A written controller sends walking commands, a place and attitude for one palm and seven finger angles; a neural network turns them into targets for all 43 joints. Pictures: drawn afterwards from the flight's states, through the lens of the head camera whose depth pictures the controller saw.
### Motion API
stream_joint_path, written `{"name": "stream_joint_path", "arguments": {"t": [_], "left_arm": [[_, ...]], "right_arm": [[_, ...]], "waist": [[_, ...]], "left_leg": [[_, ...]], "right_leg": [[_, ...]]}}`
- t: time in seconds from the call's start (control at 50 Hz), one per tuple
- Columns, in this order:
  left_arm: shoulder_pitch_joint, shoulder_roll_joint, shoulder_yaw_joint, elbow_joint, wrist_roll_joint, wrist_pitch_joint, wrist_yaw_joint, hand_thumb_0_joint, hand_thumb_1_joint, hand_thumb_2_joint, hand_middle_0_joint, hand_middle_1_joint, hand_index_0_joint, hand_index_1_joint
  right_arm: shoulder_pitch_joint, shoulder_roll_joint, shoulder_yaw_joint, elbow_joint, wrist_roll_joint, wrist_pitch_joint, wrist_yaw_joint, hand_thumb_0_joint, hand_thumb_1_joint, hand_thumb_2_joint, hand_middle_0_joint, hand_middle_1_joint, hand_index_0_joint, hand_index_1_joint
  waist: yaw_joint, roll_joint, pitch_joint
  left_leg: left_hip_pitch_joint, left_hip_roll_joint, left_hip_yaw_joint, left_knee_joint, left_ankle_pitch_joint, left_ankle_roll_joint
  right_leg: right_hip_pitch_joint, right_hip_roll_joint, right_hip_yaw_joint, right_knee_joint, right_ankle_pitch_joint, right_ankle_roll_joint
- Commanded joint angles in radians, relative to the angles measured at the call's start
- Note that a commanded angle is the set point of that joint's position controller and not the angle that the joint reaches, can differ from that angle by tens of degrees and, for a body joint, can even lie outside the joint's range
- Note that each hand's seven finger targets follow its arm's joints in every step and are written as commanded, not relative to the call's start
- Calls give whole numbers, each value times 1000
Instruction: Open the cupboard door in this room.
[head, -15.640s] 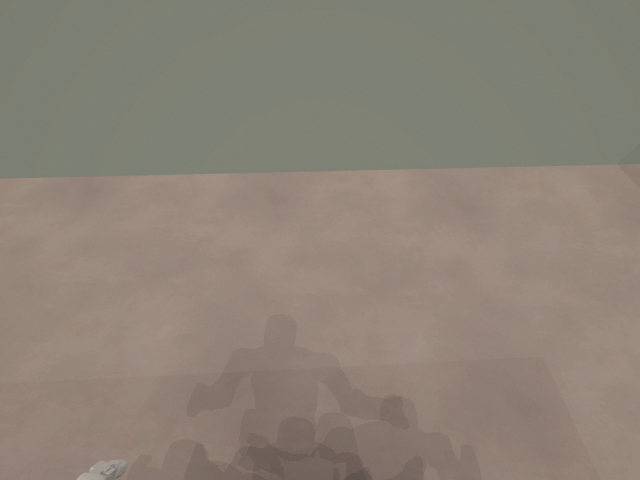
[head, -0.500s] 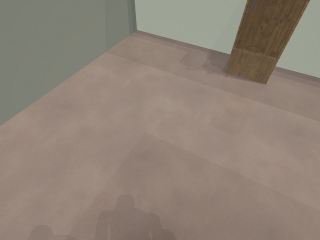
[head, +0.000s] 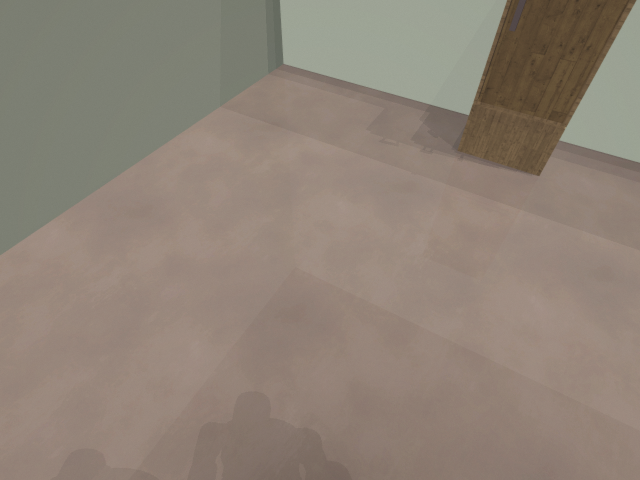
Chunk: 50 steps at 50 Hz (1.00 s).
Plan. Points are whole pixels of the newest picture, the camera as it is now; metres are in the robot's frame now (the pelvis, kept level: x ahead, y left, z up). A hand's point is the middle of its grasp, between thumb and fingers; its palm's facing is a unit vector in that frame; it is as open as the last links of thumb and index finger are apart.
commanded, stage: turn or walk to find it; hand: left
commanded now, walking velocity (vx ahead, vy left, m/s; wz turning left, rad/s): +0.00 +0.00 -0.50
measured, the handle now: (520, 7) +1.81 -0.69 -0.04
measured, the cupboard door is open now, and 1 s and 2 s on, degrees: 0 0 0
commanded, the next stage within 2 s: stand and wait in 0.08 s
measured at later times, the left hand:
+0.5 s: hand out of the picture +0.06 +0.21 -0.16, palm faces -0.03 -0.96 -0.27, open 7.4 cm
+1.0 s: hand out of the picture +0.08 +0.18 -0.17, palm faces -0.11 -0.97 -0.22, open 7.4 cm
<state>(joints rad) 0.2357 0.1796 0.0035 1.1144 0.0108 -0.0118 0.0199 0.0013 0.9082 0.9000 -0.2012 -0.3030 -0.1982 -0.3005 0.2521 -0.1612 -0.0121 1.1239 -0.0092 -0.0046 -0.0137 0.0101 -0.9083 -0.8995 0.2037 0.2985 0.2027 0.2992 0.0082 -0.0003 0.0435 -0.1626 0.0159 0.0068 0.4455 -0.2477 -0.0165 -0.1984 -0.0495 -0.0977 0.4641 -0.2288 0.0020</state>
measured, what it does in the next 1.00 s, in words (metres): stands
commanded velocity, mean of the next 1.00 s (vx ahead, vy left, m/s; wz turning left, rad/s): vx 0.02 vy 0.00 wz -0.13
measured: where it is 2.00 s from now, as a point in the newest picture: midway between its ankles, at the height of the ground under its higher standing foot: outside the picture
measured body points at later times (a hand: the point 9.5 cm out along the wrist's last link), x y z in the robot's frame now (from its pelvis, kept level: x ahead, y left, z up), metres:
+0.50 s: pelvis +0.00 +0.00 +0.00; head +0.01 -0.01 +0.45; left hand +0.06 +0.26 -0.14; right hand +0.01 -0.27 -0.15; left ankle +0.00 +0.13 -0.74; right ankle +0.02 -0.12 -0.74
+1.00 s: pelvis +0.03 -0.01 -0.01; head +0.05 -0.02 +0.44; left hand +0.09 +0.23 -0.15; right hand +0.04 -0.26 -0.17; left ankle +0.00 +0.13 -0.74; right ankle +0.01 -0.12 -0.74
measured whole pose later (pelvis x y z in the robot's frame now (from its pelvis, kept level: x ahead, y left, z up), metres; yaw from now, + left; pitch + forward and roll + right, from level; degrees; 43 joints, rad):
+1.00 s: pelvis +0.03 -0.01 -0.01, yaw -7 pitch +0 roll +0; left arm 0.22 0.19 0.01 1.05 0.02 -0.01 -0.01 0.00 0.91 0.90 -0.20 -0.30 -0.20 -0.30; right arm 0.21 -0.23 -0.02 1.06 -0.01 0.01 -0.01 0.01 -0.90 -0.90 0.20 0.30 0.20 0.30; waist 0.00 0.03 0.05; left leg -0.19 0.08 0.08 0.55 -0.36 -0.03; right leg -0.25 0.03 -0.01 0.53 -0.28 -0.03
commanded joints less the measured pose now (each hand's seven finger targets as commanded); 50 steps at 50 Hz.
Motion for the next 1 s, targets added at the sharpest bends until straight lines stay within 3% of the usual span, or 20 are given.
{"name": "stream_joint_path", "arguments": {"t": [0.0,0.04,0.08,0.18,0.26,0.38,0.46,0.5,0.54,0.62,0.7,0.74,0.76,0.78,0.82,0.84,0.88,0.9,0.94,0.98], "left_arm": [[18,175,36,-32,2,-20,6,0,900,900,-200,-300,-200,-300],[22,126,30,-28,0,-2,8,0,900,900,-200,-300,-200,-300],[31,115,31,-31,0,8,6,0,900,900,-200,-300,-200,-300],[16,155,37,-36,3,1,2,0,900,900,-200,-300,-200,-300],[0,195,44,-42,3,-12,0,0,900,900,-200,-300,-200,-300],[-47,256,51,-47,2,-26,-4,0,900,900,-200,-300,-200,-300],[-60,239,50,-54,0,-11,0,0,900,900,-200,-300,-200,-300],[-81,288,51,-54,2,-21,-6,0,900,900,-200,-300,-200,-300],[-108,305,53,-60,2,-21,-10,0,900,900,-200,-300,-200,-300],[-76,215,36,-59,0,13,-8,0,900,900,-200,-300,-200,-300],[-76,231,47,-97,5,32,-13,0,900,900,-200,-300,-200,-300],[-54,223,49,-113,7,35,-21,0,900,900,-200,-300,-200,-300],[-47,221,51,-126,10,36,-28,0,900,900,-200,-300,-200,-300],[-47,212,51,-133,13,35,-31,0,900,900,-200,-300,-200,-300],[-22,202,49,-134,14,27,-30,0,900,900,-200,-300,-200,-300],[-10,209,49,-130,14,20,-26,0,900,900,-200,-300,-200,-300],[22,235,55,-111,11,3,-17,0,900,900,-200,-300,-200,-300],[34,251,58,-101,6,-4,-10,0,900,900,-200,-300,-200,-300],[31,261,60,-87,2,-12,-2,0,900,900,-200,-300,-200,-300],[-10,249,62,-84,-1,-17,1,0,900,900,-200,-300,-200,-300]], "right_arm": [[16,-181,-37,-37,2,-28,-16,0,-900,-900,200,300,200,300],[44,-120,-26,-27,-1,-16,-19,0,-900,-900,200,300,200,300],[51,-108,-24,-30,-2,-9,-21,0,-900,-900,200,300,200,300],[27,-149,-27,-39,-2,-16,-18,0,-900,-900,200,300,200,300],[6,-196,-36,-43,0,-29,-17,0,-900,-900,200,300,200,300],[-33,-259,-43,-44,1,-37,-13,0,-900,-900,200,300,200,300],[-49,-233,-34,-51,-3,-23,-3,0,-900,-900,200,300,200,300],[-72,-292,-38,-55,-3,-29,-6,0,-900,-900,200,300,200,300],[-84,-310,-41,-57,-3,-30,-7,0,-900,-900,200,300,200,300],[-37,-211,-23,-59,-8,-9,-13,0,-900,-900,200,300,200,300],[-45,-234,-36,-105,-9,5,-18,0,-900,-900,200,300,200,300],[-47,-248,-41,-129,-12,6,-15,0,-900,-900,200,300,200,300],[-54,-259,-45,-141,-14,6,-12,0,-900,-900,200,300,200,300],[-72,-266,-49,-148,-14,5,-9,0,-900,-900,200,300,200,300],[-89,-259,-50,-155,-9,0,-7,0,-900,-900,200,300,200,300],[-83,-247,-48,-155,-7,-2,-8,0,-900,-900,200,300,200,300],[-53,-194,-38,-145,-5,-8,-12,0,-900,-900,200,300,200,300],[-32,-174,-32,-134,-2,-7,-14,0,-900,-900,200,300,200,300],[-38,-185,-36,-117,1,-7,-16,0,-900,-900,200,300,200,300],[-5,-189,-37,-90,3,-16,-19,0,-900,-900,200,300,200,300]], "waist": [[1,-5,16],[-7,11,32],[-7,13,31],[-2,-6,26],[-1,6,-16],[-1,6,-24],[5,24,4],[6,9,-18],[0,3,-19],[-11,10,-20],[-15,11,-24],[-10,26,-50],[-5,44,-37],[1,62,6],[14,48,26],[14,7,16],[5,-130,-25],[1,-170,-40],[5,-157,-45],[-17,-118,-76]], "left_leg": [[-20,100,-63,-108,101,37],[-27,103,-40,-88,89,25],[-33,109,-29,-83,65,24],[-44,110,-36,-109,24,28],[-11,117,-43,-111,71,36],[-3,118,-54,-136,81,39],[-58,115,-73,-130,90,34],[-17,115,-74,-149,67,37],[20,121,-63,-141,81,36],[31,132,-2,-85,110,14],[13,157,12,-49,84,19],[21,176,-11,-73,-99,33],[12,191,-34,-102,-227,46],[-16,201,-55,-125,-264,58],[-53,195,-41,-104,-193,60],[-61,169,-10,-57,-138,46],[-75,84,87,90,-42,7],[-98,62,87,123,-70,-6],[-104,61,56,143,-134,-8],[-35,76,29,58,-26,0]], "right_leg": [[7,-84,119,-134,73,-26],[-16,-78,132,-117,88,-23],[-32,-74,140,-107,82,-21],[-26,-69,152,-124,26,-20],[4,-71,149,-118,87,-29],[39,-80,145,-139,98,-37],[46,-91,109,-113,62,-20],[42,-89,136,-152,42,-29],[26,-85,151,-161,78,-34],[-18,-80,171,-99,187,-24],[-66,-60,188,-24,216,-24],[-91,-32,190,-10,13,-22],[-125,-10,187,-3,-144,-19],[-157,4,175,6,-170,-13],[-133,2,177,8,-71,-13],[-102,-19,210,-17,-6,-23],[-28,-113,342,-100,171,-67],[17,-165,394,-133,253,-101],[54,-185,391,-131,401,-142],[55,-154,326,-88,454,-128]]}}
